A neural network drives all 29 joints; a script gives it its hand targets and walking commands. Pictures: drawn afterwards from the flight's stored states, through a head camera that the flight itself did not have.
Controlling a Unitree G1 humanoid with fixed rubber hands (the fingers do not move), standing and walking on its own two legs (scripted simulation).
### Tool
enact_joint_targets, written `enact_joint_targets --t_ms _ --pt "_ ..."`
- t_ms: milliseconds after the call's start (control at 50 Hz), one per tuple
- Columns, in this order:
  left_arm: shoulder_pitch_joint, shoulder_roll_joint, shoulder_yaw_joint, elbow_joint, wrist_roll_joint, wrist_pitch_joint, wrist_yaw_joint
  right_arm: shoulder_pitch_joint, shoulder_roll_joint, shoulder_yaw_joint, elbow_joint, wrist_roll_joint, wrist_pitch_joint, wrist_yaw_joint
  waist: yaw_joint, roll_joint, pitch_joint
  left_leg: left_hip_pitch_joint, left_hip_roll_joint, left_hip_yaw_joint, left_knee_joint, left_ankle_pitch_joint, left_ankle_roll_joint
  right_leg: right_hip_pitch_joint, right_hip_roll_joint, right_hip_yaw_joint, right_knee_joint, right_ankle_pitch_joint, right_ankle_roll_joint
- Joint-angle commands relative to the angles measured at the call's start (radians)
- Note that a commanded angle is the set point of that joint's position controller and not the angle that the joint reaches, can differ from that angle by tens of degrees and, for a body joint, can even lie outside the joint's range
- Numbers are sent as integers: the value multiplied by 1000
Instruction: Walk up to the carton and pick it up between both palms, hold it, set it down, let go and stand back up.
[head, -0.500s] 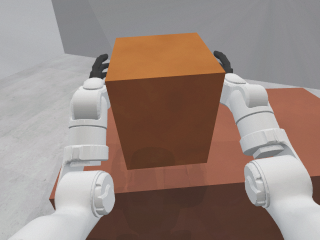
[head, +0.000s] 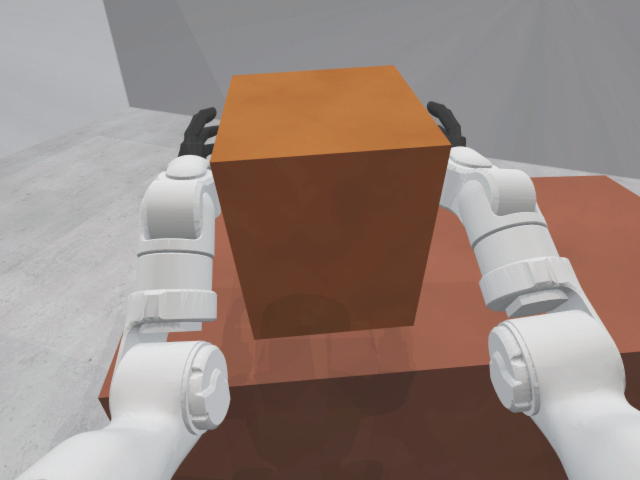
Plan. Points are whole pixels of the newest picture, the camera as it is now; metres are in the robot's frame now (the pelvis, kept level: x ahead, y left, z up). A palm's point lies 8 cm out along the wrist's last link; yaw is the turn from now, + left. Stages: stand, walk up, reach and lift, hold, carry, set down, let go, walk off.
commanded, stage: hold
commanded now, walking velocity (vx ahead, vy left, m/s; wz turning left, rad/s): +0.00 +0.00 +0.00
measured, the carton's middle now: (324, 202) +0.37 +0.00 +0.24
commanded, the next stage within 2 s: set down in 0.18 s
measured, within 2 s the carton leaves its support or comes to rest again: neither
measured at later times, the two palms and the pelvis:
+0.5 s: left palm (201, 157) +0.38 +0.14 +0.29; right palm (450, 150) +0.38 -0.15 +0.30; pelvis +0.00 +0.00 +0.00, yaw +0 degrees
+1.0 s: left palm (189, 177) +0.41 +0.17 +0.25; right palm (414, 179) +0.41 -0.12 +0.25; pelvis +0.02 +0.00 +0.00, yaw +0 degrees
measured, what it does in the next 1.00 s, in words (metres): stands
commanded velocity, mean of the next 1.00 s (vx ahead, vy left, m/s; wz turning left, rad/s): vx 0.00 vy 0.00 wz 0.00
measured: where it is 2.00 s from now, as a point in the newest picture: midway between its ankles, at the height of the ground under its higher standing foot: outside the picture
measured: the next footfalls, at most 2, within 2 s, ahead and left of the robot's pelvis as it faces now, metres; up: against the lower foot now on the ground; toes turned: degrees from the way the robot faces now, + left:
none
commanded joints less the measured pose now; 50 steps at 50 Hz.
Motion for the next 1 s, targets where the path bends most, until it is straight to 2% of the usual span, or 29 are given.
enact_joint_targets --t_ms 0,60,100,140,160,180,200,220,240,260,280,300,320,360,380,400,440,480,560,580,600,680,740,760,820,840,900,920,980 --pt "-846 -569 -400 -131 -172 -88 -174 -828 675 237 -309 141 -43 125 -2 103 -403 187 -33 -8 -37 91 -43 34 86 9 -111 106 32" --pt "-866 -564 -419 -170 -194 -98 -170 -842 689 253 -340 157 -50 124 -2 96 -438 204 -27 -14 -23 126 -42 40 94 8 -109 132 31" --pt "-838 -546 -389 -136 -182 -93 -174 -850 687 254 -347 147 -47 122 10 67 -424 213 -35 -6 -24 117 -29 16 84 9 -120 109 41" --pt "-852 -577 -422 -145 -192 -93 -173 -860 680 237 -347 151 -54 121 -7 103 -430 209 -29 -10 -30 115 -42 15 88 9 -113 122 35" --pt "-842 -577 -421 -130 -190 -87 -173 -872 680 252 -361 154 -53 121 4 94 -434 211 -29 -7 -22 138 -44 33 94 4 -109 136 36" --pt "-885 -572 -471 -202 -239 -106 -175 -874 650 216 -361 146 -52 134 -54 107 -496 217 -31 -8 -36 131 -55 33 97 7 -105 133 22" --pt "-878 -570 -461 -199 -240 -108 -176 -849 631 203 -340 136 -50 136 -65 111 -486 228 -26 -6 -40 111 -57 25 96 4 -110 120 22" --pt "-908 -580 -457 -174 -241 -115 -177 -868 633 188 -330 129 -57 143 -52 124 -478 223 -27 -3 -40 102 -64 5 94 1 -114 97 16" --pt "-908 -564 -431 -138 -229 -122 -177 -898 647 185 -321 117 -69 151 -32 87 -476 211 -28 -3 -48 76 -47 18 92 1 -115 86 21" --pt "-901 -564 -429 -112 -230 -134 -177 -897 635 168 -310 93 -81 156 -26 95 -468 199 -24 -2 -61 41 -51 6 89 -2 -125 56 14" --pt "-873 -566 -416 -72 -216 -137 -178 -905 641 164 -304 93 -87 156 -12 87 -440 181 -28 2 -64 43 -45 8 88 -4 -129 54 15" --pt "-912 -565 -392 -33 -190 -150 -188 -891 643 124 -234 54 -100 158 -23 96 -381 160 -29 8 -75 10 -48 -4 79 0 -134 28 15" --pt "-929 -530 -337 -2 -170 -165 -195 -976 652 119 -266 39 -131 167 22 66 -402 169 -33 14 -72 -17 -28 -16 74 -2 -140 -20 23" --pt "-920 -506 -264 38 -131 -203 -207 -986 683 111 -251 -3 -178 168 48 8 -398 184 -37 19 -70 -4 0 -9 63 -6 -148 -28 36" --pt "-945 -505 -254 32 -123 -227 -212 -981 706 114 -228 -16 -203 171 44 10 -408 218 -41 34 -64 13 4 -7 61 -11 -151 -30 39" --pt "-975 -516 -243 29 -111 -258 -214 -979 702 69 -187 -53 -241 179 39 49 -387 211 -33 28 -75 18 -9 -3 62 -22 -142 -11 35" --pt "-967 -478 -194 92 -78 -294 -226 -919 694 28 -115 -119 -286 182 22 23 -357 208 -36 33 -75 8 1 18 58 -26 -142 -10 39" --pt "-907 -420 -106 194 -10 -315 -241 -854 683 -10 -6 -169 -309 185 31 3 -292 219 -43 49 -85 -1 21 32 49 -29 -156 -32 46" --pt "-789 -389 -68 312 53 -340 -289 -781 631 -88 59 -257 -375 180 -13 5 -183 215 -44 69 -107 -17 22 93 50 -51 -170 -13 48" --pt "-786 -388 -54 310 58 -350 -296 -779 623 -84 63 -261 -393 181 -4 10 -181 230 -48 77 -113 -3 22 100 56 -57 -172 -5 51" --pt "-799 -386 -57 297 41 -360 -299 -787 637 -76 44 -271 -409 176 -3 -17 -200 239 -49 78 -108 -1 28 102 54 -58 -172 -2 56" --pt "-876 -482 -190 200 -42 -417 -277 -908 691 -5 -91 -239 -498 170 3 42 -336 284 -48 76 -56 225 -13 173 75 -75 -134 173 47" --pt "-841 -515 -274 152 -80 -433 -251 -889 712 71 -162 -218 -523 159 13 38 -391 330 -48 73 -21 354 -26 210 76 -75 -121 287 49" --pt "-828 -498 -263 151 -70 -439 -246 -864 731 89 -158 -217 -521 157 26 22 -402 332 -52 82 -23 343 -19 216 76 -66 -125 289 55" --pt "-833 -505 -269 134 -60 -456 -239 -779 715 53 -83 -233 -517 157 -8 45 -362 341 -45 64 -26 346 -32 191 74 -76 -135 269 53" --pt "-799 -494 -270 159 -59 -446 -240 -783 708 67 -103 -236 -516 155 7 29 -348 330 -43 64 -24 361 -32 206 75 -77 -133 276 54" --pt "-834 -498 -266 180 -46 -456 -244 -732 676 -10 -11 -285 -510 165 -29 55 -296 339 -34 65 -51 279 -40 144 76 -89 -151 178 47" --pt "-821 -492 -263 196 -51 -458 -245 -747 676 -4 -27 -283 -515 169 -13 38 -288 328 -32 61 -50 285 -38 140 78 -84 -154 171 47" --pt "-777 -452 -209 274 -13 -455 -250 -706 652 -71 28 -326 -510 173 -13 33 -220 279 -34 76 -83 200 -28 139 69 -81 -161 133 48"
